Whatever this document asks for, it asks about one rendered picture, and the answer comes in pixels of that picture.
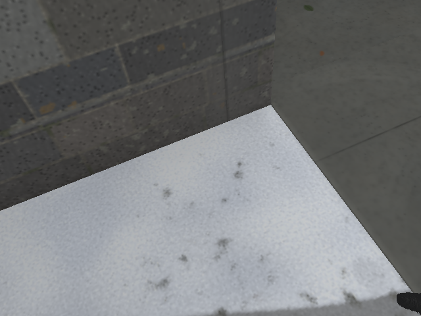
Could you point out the right robot hand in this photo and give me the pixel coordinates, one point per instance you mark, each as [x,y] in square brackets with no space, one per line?
[411,301]

